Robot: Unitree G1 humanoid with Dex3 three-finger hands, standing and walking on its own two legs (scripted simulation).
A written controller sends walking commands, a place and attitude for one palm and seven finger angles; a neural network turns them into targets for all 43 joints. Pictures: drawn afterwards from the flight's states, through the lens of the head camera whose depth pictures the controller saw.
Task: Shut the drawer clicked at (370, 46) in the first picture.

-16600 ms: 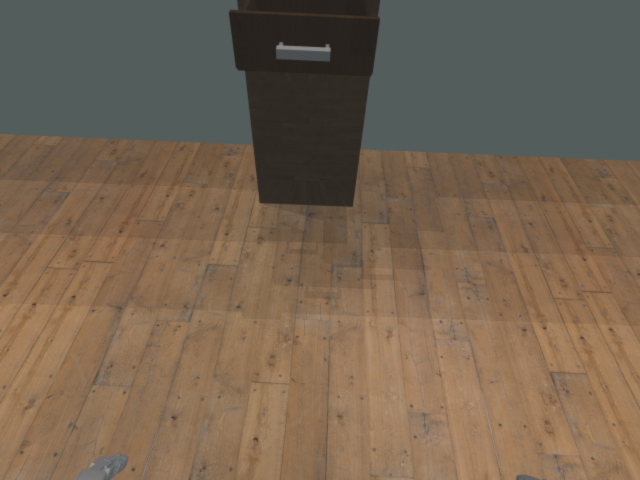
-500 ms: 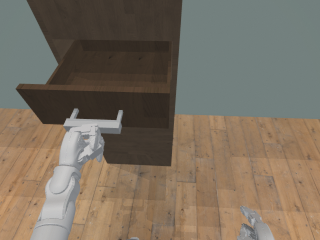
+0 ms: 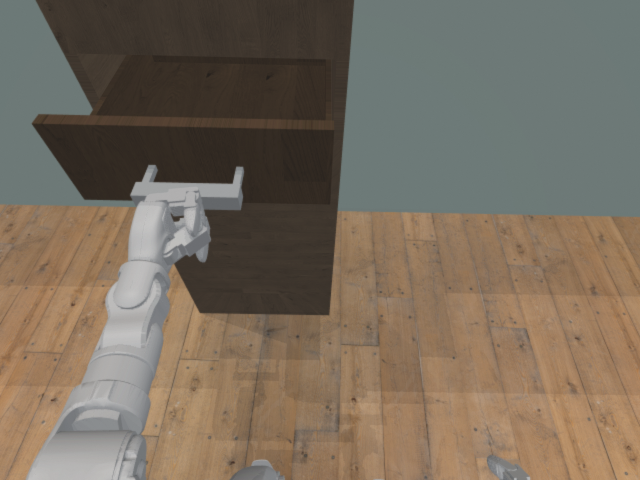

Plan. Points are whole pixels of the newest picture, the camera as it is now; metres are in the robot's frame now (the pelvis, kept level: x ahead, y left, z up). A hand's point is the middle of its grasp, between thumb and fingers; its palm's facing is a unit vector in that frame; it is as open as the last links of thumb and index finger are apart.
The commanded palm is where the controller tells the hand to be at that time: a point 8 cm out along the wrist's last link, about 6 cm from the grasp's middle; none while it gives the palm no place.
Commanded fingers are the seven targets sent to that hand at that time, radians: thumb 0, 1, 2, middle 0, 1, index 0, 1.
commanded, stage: push the drawer shut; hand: left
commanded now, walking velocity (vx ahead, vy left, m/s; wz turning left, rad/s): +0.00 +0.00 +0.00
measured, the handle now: (192, 184) +0.48 +0.19 +0.08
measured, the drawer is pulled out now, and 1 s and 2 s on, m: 0.17 0.06 0.00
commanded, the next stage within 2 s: pull the fist back off the drawer in 1.76 s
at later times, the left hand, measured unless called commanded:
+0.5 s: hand (213, 198) +0.46 +0.15 +0.08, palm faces +0.01 -1.00 -0.02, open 2.8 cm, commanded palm +0.45 +0.20 +0.08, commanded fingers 0.00 0.90 0.90 -1.40 -1.60 -1.40 -1.60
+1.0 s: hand (218, 172) +0.50 +0.15 +0.08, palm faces +0.02 -1.00 -0.02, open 3.1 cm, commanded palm +0.50 +0.20 +0.08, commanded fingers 0.00 0.90 0.90 -1.40 -1.60 -1.40 -1.60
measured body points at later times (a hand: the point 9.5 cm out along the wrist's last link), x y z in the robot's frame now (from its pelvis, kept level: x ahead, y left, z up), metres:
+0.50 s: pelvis +0.01 +0.00 -0.01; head +0.08 +0.01 +0.44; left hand +0.45 +0.21 +0.08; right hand +0.06 -0.26 -0.13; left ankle +0.05 +0.10 -0.70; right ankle -0.01 -0.09 -0.70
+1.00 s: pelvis +0.00 +0.00 -0.01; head +0.10 +0.00 +0.43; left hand +0.50 +0.21 +0.09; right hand +0.00 -0.27 -0.13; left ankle +0.05 +0.10 -0.70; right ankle -0.01 -0.10 -0.70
